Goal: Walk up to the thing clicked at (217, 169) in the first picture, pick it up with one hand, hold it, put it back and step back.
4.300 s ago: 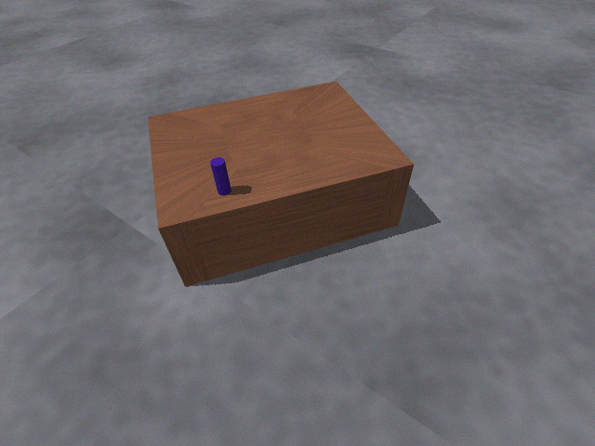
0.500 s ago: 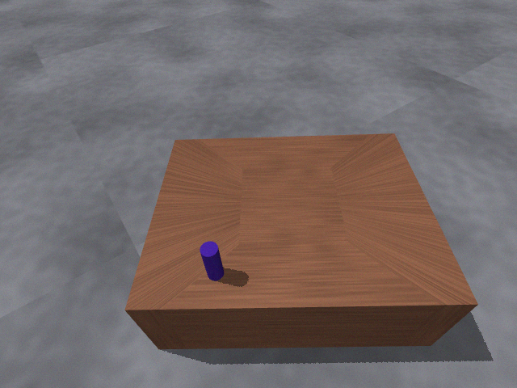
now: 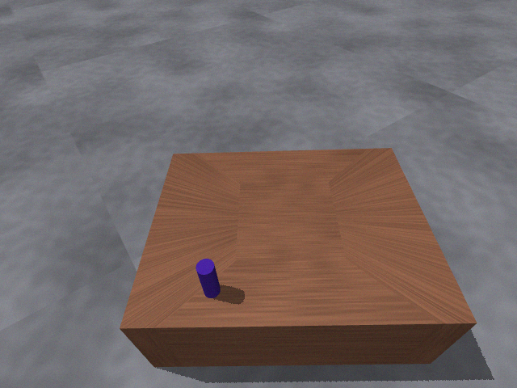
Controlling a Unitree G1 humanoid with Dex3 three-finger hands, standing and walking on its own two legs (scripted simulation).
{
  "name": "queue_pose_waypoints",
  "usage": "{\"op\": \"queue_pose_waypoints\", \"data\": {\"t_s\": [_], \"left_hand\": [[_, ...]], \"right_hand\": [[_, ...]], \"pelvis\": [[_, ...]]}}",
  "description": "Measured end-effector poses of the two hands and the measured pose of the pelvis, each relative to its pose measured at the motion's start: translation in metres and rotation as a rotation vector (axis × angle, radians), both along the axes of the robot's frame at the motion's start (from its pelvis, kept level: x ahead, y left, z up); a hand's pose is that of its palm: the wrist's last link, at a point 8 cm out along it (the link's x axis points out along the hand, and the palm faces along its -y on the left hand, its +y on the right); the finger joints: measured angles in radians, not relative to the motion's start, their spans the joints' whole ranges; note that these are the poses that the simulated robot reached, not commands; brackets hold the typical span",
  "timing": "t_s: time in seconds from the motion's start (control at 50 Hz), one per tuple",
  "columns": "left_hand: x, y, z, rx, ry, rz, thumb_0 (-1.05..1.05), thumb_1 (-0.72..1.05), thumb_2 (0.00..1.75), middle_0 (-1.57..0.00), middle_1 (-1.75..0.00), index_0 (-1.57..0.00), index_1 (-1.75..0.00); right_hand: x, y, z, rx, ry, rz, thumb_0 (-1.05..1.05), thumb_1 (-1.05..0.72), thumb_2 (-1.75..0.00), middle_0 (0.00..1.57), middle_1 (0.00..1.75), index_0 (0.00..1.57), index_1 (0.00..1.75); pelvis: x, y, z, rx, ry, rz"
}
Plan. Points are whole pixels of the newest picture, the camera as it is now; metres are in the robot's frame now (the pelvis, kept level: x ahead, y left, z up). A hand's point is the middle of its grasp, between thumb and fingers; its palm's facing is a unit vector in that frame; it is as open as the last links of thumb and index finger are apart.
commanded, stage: walk up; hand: left
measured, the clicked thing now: (208, 279) +0.50 +0.19 -0.34
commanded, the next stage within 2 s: stand in 0.88 s
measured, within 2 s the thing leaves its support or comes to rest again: neither
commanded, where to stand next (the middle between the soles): +0.08 -0.01 m, yaw -1 degrees
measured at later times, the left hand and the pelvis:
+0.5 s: hand out of the picture +0.09 +0.26 -0.15, palm faces -0.04 -0.94 -0.34, open 7.4 cm; pelvis +0.00 +0.00 +0.01, yaw -1 degrees
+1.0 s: hand out of the picture +0.10 +0.25 -0.14, palm faces -0.03 -0.94 -0.35, open 7.4 cm; pelvis +0.00 +0.00 +0.01, yaw -1 degrees
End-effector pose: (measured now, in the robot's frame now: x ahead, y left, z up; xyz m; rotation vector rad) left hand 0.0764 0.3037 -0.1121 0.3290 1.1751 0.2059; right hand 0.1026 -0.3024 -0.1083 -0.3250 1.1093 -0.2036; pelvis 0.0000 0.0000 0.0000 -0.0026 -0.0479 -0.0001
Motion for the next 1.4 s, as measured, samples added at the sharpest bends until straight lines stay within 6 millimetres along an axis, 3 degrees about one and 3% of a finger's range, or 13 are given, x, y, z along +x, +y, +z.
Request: {"op": "queue_pose_waypoints", "data": {"t_s": [0.14, 0.52, 0.94, 1.14, 1.4], "left_hand": [[0.007, -0.001, 0.003, 0.004, -0.006, 0.003, 0.00, 0.90, 0.90, -0.20, -0.30, -0.20, -0.30], [0.010, -0.004, 0.000, -0.016, 0.033, -0.018, 0.00, 0.91, 0.90, -0.20, -0.30, -0.20, -0.30], [0.015, -0.006, 0.004, -0.012, 0.018, -0.016, 0.00, 0.91, 0.90, -0.20, -0.30, -0.20, -0.30], [0.003, -0.009, 0.006, -0.013, 0.021, -0.019, 0.00, 0.91, 0.90, -0.20, -0.30, -0.20, -0.30], [-0.029, -0.008, 0.004, -0.017, 0.058, -0.002, 0.00, 0.91, 0.90, -0.20, -0.30, -0.20, -0.30]], "right_hand": [[0.001, -0.002, 0.000, 0.003, 0.012, -0.006, 0.00, -0.90, -0.90, 0.20, 0.30, 0.21, 0.30], [-0.036, 0.002, -0.004, 0.009, 0.108, -0.049, 0.01, -0.90, -0.90, 0.21, 0.30, 0.21, 0.30], [-0.022, 0.005, -0.001, 0.017, 0.064, -0.051, 0.01, -0.90, -0.90, 0.20, 0.30, 0.21, 0.30], [-0.027, 0.003, 0.003, 0.017, 0.063, -0.038, 0.01, -0.90, -0.90, 0.20, 0.30, 0.21, 0.30], [-0.060, 0.000, 0.000, 0.018, 0.115, -0.045, 0.01, -0.90, -0.90, 0.20, 0.30, 0.21, 0.30]], "pelvis": [[0.003, -0.002, 0.001, 0.003, -0.006, -0.002], [0.003, 0.002, 0.005, 0.002, -0.004, -0.016], [0.005, 0.002, 0.008, 0.005, -0.009, -0.021], [-0.009, -0.001, 0.011, 0.003, -0.013, -0.017], [-0.022, -0.002, 0.011, 0.002, -0.012, -0.012]]}}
